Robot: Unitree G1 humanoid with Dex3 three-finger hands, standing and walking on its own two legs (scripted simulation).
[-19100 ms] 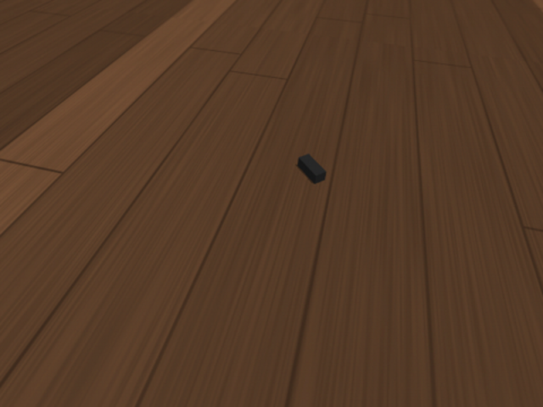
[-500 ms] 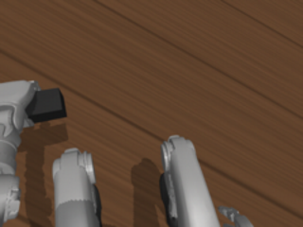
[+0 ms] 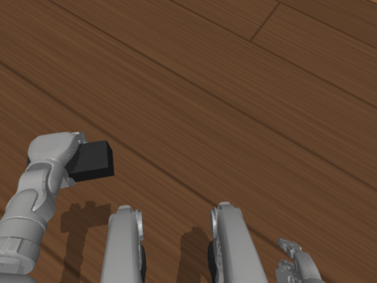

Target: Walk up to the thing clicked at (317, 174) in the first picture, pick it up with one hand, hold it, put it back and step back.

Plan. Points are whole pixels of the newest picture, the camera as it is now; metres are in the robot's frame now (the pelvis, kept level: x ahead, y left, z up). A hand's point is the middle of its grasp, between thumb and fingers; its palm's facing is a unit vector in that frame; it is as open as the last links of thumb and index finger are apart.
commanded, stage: lift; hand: left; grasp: from above
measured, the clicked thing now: (73, 164) +0.40 +0.25 -0.10
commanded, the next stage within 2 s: hold in 0.84 s
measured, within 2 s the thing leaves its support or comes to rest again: neither
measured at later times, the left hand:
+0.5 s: hand (42, 153) +0.35 +0.23 +0.08, palm faces -0.44 -0.11 -0.89, open 10.0 cm
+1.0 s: hand (23, 120) +0.37 +0.22 +0.15, palm faces -0.45 -0.11 -0.89, open 10.0 cm
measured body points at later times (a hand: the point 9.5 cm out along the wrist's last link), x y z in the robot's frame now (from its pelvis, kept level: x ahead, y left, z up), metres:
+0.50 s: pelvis +0.03 -0.01 +0.15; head +0.11 -0.01 +0.60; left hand +0.37 +0.23 +0.13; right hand +0.15 -0.27 +0.03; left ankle +0.09 +0.13 -0.49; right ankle +0.09 -0.16 -0.49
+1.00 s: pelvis +0.07 -0.01 +0.22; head +0.11 -0.01 +0.67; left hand +0.39 +0.23 +0.20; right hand +0.17 -0.27 +0.10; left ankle +0.09 +0.14 -0.49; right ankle +0.09 -0.16 -0.49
